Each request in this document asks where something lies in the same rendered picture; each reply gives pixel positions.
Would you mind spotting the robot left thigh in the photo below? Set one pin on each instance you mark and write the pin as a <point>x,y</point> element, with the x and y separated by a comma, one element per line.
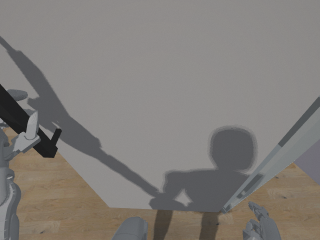
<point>133,228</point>

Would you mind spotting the left robot forearm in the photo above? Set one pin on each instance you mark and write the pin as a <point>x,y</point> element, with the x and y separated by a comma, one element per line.
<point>10,196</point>

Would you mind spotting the left robot hand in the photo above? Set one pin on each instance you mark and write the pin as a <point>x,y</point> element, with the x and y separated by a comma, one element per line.
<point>23,141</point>

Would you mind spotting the fridge door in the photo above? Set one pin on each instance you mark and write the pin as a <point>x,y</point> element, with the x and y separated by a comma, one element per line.
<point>163,104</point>

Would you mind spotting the handle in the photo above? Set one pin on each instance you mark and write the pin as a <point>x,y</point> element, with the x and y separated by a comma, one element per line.
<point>14,116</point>

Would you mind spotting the right robot hand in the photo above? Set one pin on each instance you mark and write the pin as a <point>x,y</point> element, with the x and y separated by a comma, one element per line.
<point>265,229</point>

